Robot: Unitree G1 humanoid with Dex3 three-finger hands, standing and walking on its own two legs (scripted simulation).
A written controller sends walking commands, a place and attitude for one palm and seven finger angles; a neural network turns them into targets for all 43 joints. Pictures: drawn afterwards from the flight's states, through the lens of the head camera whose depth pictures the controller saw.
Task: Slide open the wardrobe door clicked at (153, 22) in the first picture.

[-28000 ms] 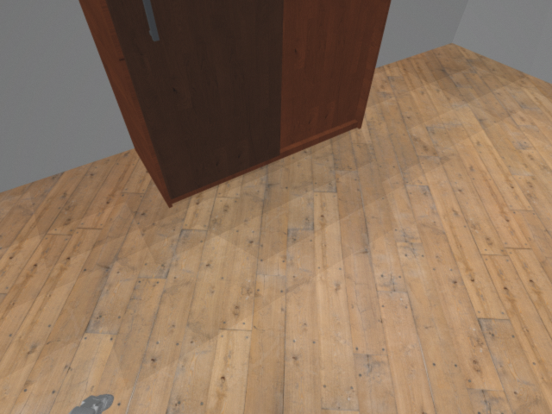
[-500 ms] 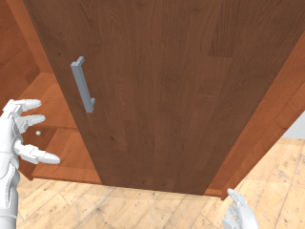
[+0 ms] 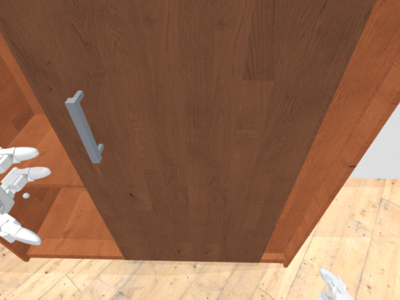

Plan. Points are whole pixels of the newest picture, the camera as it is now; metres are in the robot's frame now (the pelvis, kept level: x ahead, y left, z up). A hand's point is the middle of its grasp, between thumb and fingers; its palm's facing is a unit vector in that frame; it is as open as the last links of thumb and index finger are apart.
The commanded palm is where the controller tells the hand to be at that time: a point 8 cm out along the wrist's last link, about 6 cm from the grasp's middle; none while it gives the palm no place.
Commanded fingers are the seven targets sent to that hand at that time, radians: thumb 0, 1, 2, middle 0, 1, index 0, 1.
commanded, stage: draw the hand back to the body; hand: left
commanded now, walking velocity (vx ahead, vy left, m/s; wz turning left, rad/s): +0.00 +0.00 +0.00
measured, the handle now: (88, 128) +0.43 +0.30 +0.13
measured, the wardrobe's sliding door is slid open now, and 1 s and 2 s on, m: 0.49 0.49 0.49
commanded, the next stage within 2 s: step back with the hand held close in 1.40 s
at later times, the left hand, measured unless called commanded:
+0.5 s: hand (9, 212) +0.20 +0.32 +0.15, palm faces +0.41 -0.87 -0.27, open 13.8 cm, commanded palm +0.15 +0.35 +0.16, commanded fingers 0.00 -0.01 0.46 -0.23 -0.83 -0.23 -0.83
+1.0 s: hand (33, 202) +0.21 +0.27 +0.17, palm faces +0.42 -0.83 -0.38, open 9.0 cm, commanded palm +0.16 +0.31 +0.19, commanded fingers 0.00 0.90 0.90 -0.20 -0.30 -0.20 -0.30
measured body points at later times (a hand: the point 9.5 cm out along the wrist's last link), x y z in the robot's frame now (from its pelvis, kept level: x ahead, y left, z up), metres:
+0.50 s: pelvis -0.01 +0.03 +0.01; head -0.03 +0.03 +0.46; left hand +0.17 +0.36 +0.16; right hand +0.19 -0.17 -0.05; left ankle +0.05 +0.12 -0.73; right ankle -0.03 -0.10 -0.73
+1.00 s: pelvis +0.02 +0.02 +0.02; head -0.01 +0.00 +0.47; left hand +0.18 +0.31 +0.19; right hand +0.20 -0.22 -0.06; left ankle +0.05 +0.12 -0.73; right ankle -0.03 -0.10 -0.73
